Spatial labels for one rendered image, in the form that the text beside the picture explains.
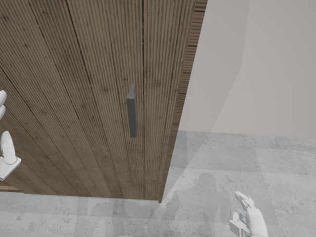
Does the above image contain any left robot hand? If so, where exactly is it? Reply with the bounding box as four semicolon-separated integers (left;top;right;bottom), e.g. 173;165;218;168
0;90;21;181

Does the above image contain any handle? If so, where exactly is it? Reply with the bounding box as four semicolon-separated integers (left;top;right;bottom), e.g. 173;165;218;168
126;83;137;138

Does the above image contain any right robot hand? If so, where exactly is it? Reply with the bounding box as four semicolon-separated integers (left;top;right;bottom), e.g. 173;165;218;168
230;191;269;237

